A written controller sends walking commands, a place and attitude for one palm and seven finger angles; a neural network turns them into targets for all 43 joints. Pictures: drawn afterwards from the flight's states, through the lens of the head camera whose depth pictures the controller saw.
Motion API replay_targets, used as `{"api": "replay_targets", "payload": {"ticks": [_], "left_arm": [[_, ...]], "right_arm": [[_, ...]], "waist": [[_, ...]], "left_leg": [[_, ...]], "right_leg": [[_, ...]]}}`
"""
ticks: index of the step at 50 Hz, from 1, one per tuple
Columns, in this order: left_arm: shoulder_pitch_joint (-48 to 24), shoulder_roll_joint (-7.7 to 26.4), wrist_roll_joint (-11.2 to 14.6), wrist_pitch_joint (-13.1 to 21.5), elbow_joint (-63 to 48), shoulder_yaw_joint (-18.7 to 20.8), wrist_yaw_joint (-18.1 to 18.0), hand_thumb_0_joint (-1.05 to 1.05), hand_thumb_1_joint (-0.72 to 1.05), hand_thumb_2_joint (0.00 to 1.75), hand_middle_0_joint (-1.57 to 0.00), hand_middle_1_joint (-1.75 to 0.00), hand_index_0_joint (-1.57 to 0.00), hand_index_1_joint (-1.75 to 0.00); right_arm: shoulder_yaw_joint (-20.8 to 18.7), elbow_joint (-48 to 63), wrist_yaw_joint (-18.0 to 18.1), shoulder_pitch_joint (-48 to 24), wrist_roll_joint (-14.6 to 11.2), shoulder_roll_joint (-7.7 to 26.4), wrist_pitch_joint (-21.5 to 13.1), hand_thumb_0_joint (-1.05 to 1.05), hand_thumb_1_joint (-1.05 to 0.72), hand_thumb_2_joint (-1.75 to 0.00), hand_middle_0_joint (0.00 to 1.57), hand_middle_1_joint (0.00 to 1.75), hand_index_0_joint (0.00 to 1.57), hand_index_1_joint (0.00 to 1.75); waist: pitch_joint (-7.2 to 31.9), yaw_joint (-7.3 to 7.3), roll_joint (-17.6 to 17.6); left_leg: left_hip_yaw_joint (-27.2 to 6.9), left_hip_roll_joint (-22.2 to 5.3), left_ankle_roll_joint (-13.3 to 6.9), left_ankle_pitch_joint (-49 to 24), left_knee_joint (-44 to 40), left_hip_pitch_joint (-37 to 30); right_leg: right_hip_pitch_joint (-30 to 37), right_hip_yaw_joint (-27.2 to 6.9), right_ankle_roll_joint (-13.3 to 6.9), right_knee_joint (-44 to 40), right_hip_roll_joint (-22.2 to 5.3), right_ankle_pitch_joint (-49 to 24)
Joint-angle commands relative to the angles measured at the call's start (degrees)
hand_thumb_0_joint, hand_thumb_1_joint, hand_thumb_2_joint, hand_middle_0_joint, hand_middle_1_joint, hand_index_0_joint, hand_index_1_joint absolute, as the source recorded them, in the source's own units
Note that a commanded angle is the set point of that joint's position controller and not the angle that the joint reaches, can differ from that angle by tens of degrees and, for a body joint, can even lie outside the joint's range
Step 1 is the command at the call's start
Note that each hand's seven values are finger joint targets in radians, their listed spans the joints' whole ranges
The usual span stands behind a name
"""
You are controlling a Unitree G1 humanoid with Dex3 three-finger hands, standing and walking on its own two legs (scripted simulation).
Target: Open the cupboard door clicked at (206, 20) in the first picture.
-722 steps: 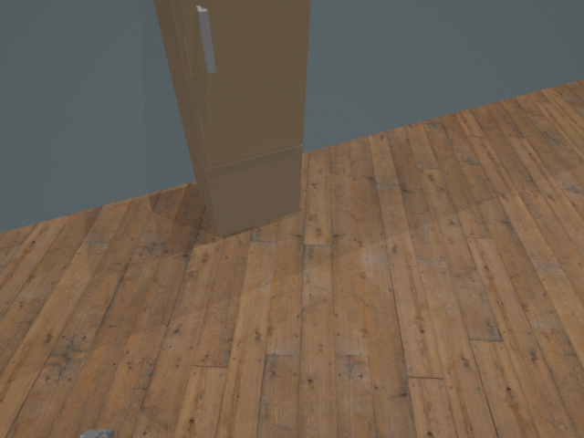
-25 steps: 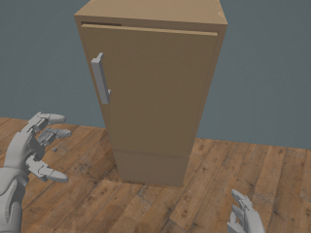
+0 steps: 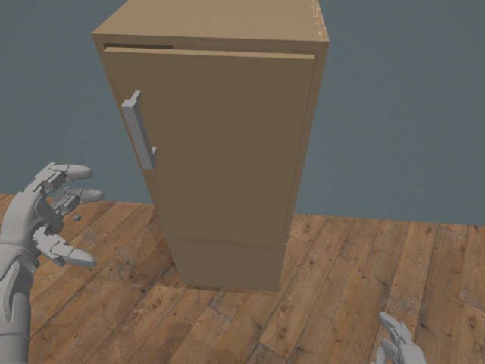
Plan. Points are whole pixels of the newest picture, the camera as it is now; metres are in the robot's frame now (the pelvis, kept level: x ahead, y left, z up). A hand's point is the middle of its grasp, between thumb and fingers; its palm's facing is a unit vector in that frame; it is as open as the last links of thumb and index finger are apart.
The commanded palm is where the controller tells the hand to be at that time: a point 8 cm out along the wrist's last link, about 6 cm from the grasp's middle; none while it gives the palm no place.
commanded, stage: raise the hand with hooked fingers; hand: left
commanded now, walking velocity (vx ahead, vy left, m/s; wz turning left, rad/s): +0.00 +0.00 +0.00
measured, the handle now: (143, 131) +0.52 +0.24 +0.11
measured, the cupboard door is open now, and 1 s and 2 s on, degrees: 0 0 0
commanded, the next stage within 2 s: move the hooked fingers beside the handle in 0.20 s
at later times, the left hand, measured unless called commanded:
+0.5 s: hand (79, 211) +0.30 +0.27 +0.12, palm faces +0.04 -1.00 -0.03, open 13.9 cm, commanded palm +0.28 +0.32 +0.13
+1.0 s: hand (92, 183) +0.36 +0.28 +0.12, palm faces +0.02 -1.00 -0.02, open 13.9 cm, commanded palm +0.34 +0.33 +0.12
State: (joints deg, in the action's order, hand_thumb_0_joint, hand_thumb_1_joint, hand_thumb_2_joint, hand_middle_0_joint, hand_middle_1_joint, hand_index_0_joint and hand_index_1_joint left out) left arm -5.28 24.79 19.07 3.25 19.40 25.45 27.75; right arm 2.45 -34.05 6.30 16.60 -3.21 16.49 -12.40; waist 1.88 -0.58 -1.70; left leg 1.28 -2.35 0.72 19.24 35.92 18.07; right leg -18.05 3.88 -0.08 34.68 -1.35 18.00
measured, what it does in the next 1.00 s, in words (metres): stands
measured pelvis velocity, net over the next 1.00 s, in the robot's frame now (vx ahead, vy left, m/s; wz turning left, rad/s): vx -0.01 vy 0.01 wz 0.00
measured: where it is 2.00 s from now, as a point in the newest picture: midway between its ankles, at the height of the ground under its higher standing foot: outside the picture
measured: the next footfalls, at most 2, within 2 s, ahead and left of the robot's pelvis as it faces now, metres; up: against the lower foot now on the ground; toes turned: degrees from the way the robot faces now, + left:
none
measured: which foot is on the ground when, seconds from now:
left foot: down 0.00-1.00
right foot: down 0.00-1.00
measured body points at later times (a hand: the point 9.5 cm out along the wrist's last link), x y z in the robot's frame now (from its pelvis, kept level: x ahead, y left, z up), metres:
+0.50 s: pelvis +0.00 +0.00 +0.00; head +0.00 -0.01 +0.45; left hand +0.29 +0.33 +0.13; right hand +0.16 -0.25 -0.08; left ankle -0.01 +0.13 -0.73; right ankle +0.00 -0.12 -0.73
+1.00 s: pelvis -0.01 +0.01 +0.00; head +0.02 +0.01 +0.45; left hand +0.35 +0.33 +0.12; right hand +0.10 -0.26 -0.10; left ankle -0.01 +0.13 -0.73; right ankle +0.00 -0.12 -0.73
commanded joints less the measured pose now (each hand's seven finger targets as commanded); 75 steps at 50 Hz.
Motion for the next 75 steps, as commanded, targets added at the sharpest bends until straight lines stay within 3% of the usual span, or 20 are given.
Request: {"api": "replay_targets", "payload": {"ticks": [1,2,4,15,18,24,28,33,41,42,46,49,52,56,58,60,64,69,73,75], "left_arm": [[-16.51,16.9,1.11,4.84,-13.05,5.85,-0.81,0.0,-0.5,0.3,-0.3,-1.2,-0.3,-1.2],[-16.69,17.07,0.89,4.99,-13.29,5.83,-0.89,0.0,-0.5,0.3,-0.3,-1.2,-0.3,-1.2],[-15.94,16.98,1.19,4.46,-11.35,5.96,-0.59,0.0,-0.5,0.3,-0.3,-1.2,-0.3,-1.2],[-16.55,16.38,1.61,4.41,-10.4,5.36,0.36,0.0,-0.5,0.3,-0.3,-1.2,-0.3,-1.2],[-21.61,17.18,1.11,4.66,-8.36,4.7,0.01,0.0,-0.5,0.3,-0.3,-1.2,-0.3,-1.2],[-27.79,17.6,0.06,6.01,-4.63,3.34,0.37,0.0,-0.5,0.3,-0.3,-1.2,-0.3,-1.2],[-28.46,18.04,-0.17,6.11,-0.12,3.27,0.67,0.0,-0.5,0.3,-0.3,-1.2,-0.3,-1.2],[-30.65,19.99,-0.93,6.81,1.99,4.39,0.37,0.0,-0.5,0.3,-0.3,-1.2,-0.3,-1.2],[-35.43,22.23,-1.94,8.11,6.54,5.39,0.03,0.0,-0.5,0.3,-0.3,-1.2,-0.3,-1.2],[-35.03,21.91,-2.23,8.3,6.66,4.97,0.1,0.0,-0.5,0.3,-0.3,-1.2,-0.3,-1.2],[-39.49,20.99,-2.53,8.62,9.75,3.0,0.29,0.0,-0.5,0.3,-0.3,-1.2,-0.3,-1.2],[-42.08,23.47,-2.92,9.52,11.91,4.5,0.29,0.0,-0.5,0.3,-0.3,-1.2,-0.3,-1.2],[-43.85,23.99,-3.42,10.42,13.29,4.43,0.48,0.0,-0.5,0.3,-0.3,-1.2,-0.3,-1.2],[-44.48,25.78,-3.74,10.54,19.2,5.36,1.3,0.0,-0.5,0.3,-0.3,-1.2,-0.3,-1.2],[-48.65,25.11,-3.87,11.28,18.81,3.62,1.66,0.0,-0.5,0.3,-0.3,-1.2,-0.3,-1.2],[-48.47,27.84,-4.29,11.96,19.97,5.88,1.82,0.0,-0.5,0.3,-0.3,-1.2,-0.3,-1.2],[-50.16,27.74,-4.06,12.39,23.94,5.29,2.75,0.0,-0.5,0.3,-0.3,-1.2,-0.3,-1.2],[-54.66,30.25,-5.27,13.65,25.88,5.7,3.48,0.0,-0.5,0.3,-0.3,-1.2,-0.3,-1.2],[-59.4,29.26,-5.41,14.06,29.02,3.74,4.07,0.0,-0.5,0.3,-0.3,-1.2,-0.3,-1.2],[-59.79,31.87,-5.99,13.95,31.37,5.21,4.01,0.0,-0.5,0.3,-0.3,-1.2,-0.3,-1.2]], "right_arm": [[-2.68,8.46,0.91,-5.22,-0.35,6.76,-3.55,0.0,-0.9,-0.9,0.2,0.3,0.2,0.3],[-2.66,8.42,1.01,-5.22,-0.35,6.78,-3.61,0.0,-0.9,-0.9,0.2,0.3,0.2,0.3],[-2.58,8.44,1.08,-5.33,-0.3,6.87,-3.43,0.0,-0.9,-0.9,0.2,0.3,0.2,0.3],[-2.53,8.33,1.17,-5.77,-0.47,6.76,-3.39,0.0,-0.9,-0.9,0.2,0.3,0.2,0.3],[-2.35,7.53,1.54,-5.4,-0.46,6.89,-3.05,0.0,-0.9,-0.9,0.2,0.3,0.2,0.3],[-2.31,6.98,1.86,-4.9,-0.53,7.03,-2.77,0.0,-0.9,-0.9,0.2,0.3,0.2,0.3],[-2.33,6.76,1.69,-4.0,-0.43,7.44,-2.26,0.0,-0.9,-0.9,0.2,0.3,0.2,0.3],[-2.57,7.19,1.08,-2.99,-0.3,7.74,-1.4,0.0,-0.9,-0.9,0.2,0.3,0.2,0.3],[-2.99,6.47,0.78,-0.64,-0.16,8.48,-0.08,0.0,-0.9,-0.9,0.2,0.3,0.2,0.3],[-3.11,6.52,0.72,-0.49,-0.23,8.42,0.11,0.0,-0.9,-0.9,0.2,0.3,0.2,0.3],[-3.01,5.91,0.73,0.51,-0.21,8.68,0.73,0.0,-0.9,-0.9,0.2,0.3,0.2,0.3],[-3.19,5.39,0.76,1.47,-0.02,9.04,1.26,0.0,-0.9,-0.9,0.2,0.3,0.2,0.3],[-3.29,5.04,0.6,2.29,0.15,9.1,1.67,0.0,-0.9,-0.9,0.2,0.3,0.2,0.3],[-3.33,4.63,0.38,3.4,0.07,9.6,2.9,0.0,-0.9,-0.9,0.2,0.3,0.2,0.3],[-3.32,4.78,0.31,3.72,0.18,9.63,3.3,0.0,-0.9,-0.9,0.2,0.3,0.2,0.3],[-3.55,4.71,0.16,4.42,0.32,9.89,3.68,0.0,-0.9,-0.9,0.2,0.3,0.2,0.3],[-3.53,4.44,-0.04,5.14,0.2,10.22,4.71,0.0,-0.9,-0.9,0.2,0.3,0.2,0.3],[-3.75,3.92,-0.15,6.77,0.55,10.55,5.85,0.0,-0.9,-0.9,0.2,0.3,0.2,0.3],[-3.68,3.08,0.02,7.78,0.63,10.77,6.72,0.0,-0.9,-0.9,0.2,0.3,0.2,0.3],[-3.61,2.73,-0.01,8.37,0.67,11.08,7.1,0.0,-0.9,-0.9,0.2,0.3,0.2,0.3]], "waist": [[10.45,-0.37,-3.55],[11.29,-0.47,-4.68],[10.65,-0.35,-1.61],[10.83,-0.38,-1.3],[8.46,0.61,-0.61],[10.59,1.29,-2.77],[11.03,1.04,-1.18],[13.29,0.56,-2.18],[14.25,1.44,-1.91],[14.75,1.35,-3.59],[13.32,2.55,-2.74],[14.82,2.62,-1.98],[16.63,2.7,-4.12],[15.44,3.08,-2.13],[16.32,3.52,-2.82],[18.63,3.02,-4.65],[16.88,4.03,-1.41],[20.29,4.29,-4.59],[18.51,6.04,-3.78],[19.21,5.92,-4.41]], "left_leg": [[-0.81,2.43,-2.16,-14.19,-5.1,-4.45],[-0.65,2.5,-2.16,-14.09,-5.07,-4.81],[-0.66,2.41,-2.26,-13.16,-5.03,-3.78],[-0.52,2.61,-2.23,-13.55,-4.64,-3.51],[-0.66,2.44,-2.22,-11.45,-4.63,-2.91],[-1.02,2.54,-2.17,-11.16,-4.55,-3.64],[-1.14,2.47,-2.2,-12.04,-4.22,-2.86],[-1.23,2.51,-2.08,-13.22,-3.94,-2.37],[-1.37,2.36,-2.13,-13.38,-3.72,-1.45],[-1.3,2.36,-2.07,-13.87,-3.67,-1.71],[-1.62,2.22,-2.06,-12.1,-3.62,-1.22],[-1.8,2.22,-2.12,-11.74,-3.3,-0.92],[-1.77,2.25,-2.04,-13.56,-2.63,-1.6],[-1.5,2.12,-2.15,-14.2,-1.87,0.73],[-1.58,2.15,-2.14,-14.12,-1.53,0.62],[-1.68,2.22,-2.06,-15.66,-0.99,-0.21],[-1.51,2.03,-2.25,-14.51,-0.51,2.21],[-1.83,2.11,-2.16,-16.78,0.66,1.25],[-2.03,1.79,-2.28,-15.12,1.37,2.11],[-2.2,1.9,-2.29,-14.11,1.49,3.11]], "right_leg": [[3.41,-1.3,-0.8,-4.84,1.64,-14.22],[3.6,-1.43,-0.8,-4.86,1.54,-14.08],[3.81,-1.76,-0.58,-5.14,1.58,-13.63],[3.92,-1.94,-0.39,-4.89,1.35,-14.71],[2.03,-2.19,-0.41,-5.5,1.48,-11.81],[1.56,-2.1,-0.7,-4.96,1.37,-11.42],[1.7,-1.99,-0.92,-4.47,1.44,-12.45],[2.21,-1.71,-1.21,-3.37,1.47,-13.49],[0.79,-1.6,-1.14,-2.78,1.72,-13.8],[0.59,-1.56,-1.23,-2.6,1.67,-13.99],[-1.78,-1.29,-1.21,-2.71,1.97,-12.11],[-1.47,-1.45,-1.26,-2.43,1.98,-11.65],[-1.75,-1.52,-1.38,-1.83,1.97,-13.36],[-2.38,-1.55,-1.26,-1.28,2.04,-14.67],[-2.64,-1.65,-1.41,-0.94,2.09,-14.33],[-2.31,-1.77,-1.48,-0.47,2.12,-15.58],[-3.49,-1.79,-1.19,-0.37,2.31,-15.24],[-4.14,-1.92,-1.38,0.75,2.4,-16.43],[-7.49,-1.7,-1.31,0.87,2.65,-14.4],[-7.52,-1.92,-1.17,0.88,2.49,-13.62]]}}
